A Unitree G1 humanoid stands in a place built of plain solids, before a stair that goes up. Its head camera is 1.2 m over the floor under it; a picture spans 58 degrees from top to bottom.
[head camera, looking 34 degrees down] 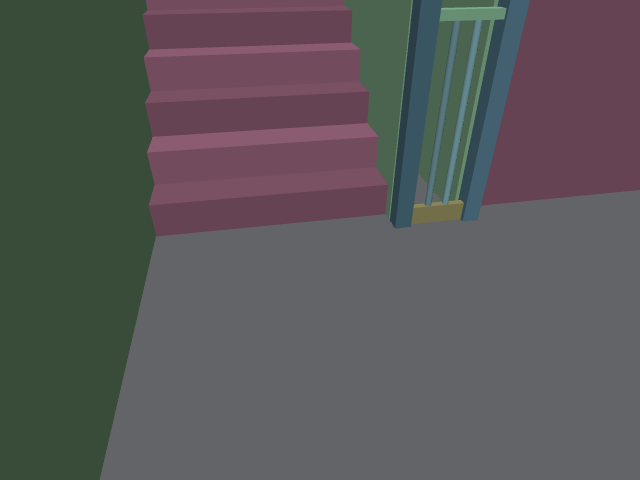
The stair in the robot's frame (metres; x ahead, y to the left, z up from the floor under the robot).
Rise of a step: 0.18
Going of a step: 0.22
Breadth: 1.20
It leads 11 degrees to the left of straight ahead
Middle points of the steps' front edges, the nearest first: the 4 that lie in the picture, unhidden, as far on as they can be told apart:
1.92 0.23 0.18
2.14 0.27 0.36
2.36 0.31 0.54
2.57 0.35 0.72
